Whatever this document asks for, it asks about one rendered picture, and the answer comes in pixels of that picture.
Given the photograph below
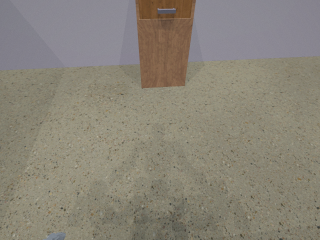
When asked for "drawer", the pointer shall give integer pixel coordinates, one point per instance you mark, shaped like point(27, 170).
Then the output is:
point(148, 9)

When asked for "cabinet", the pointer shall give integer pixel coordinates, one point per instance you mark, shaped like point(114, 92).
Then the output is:
point(164, 45)

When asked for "handle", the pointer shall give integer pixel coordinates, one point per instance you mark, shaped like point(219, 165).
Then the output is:
point(166, 11)

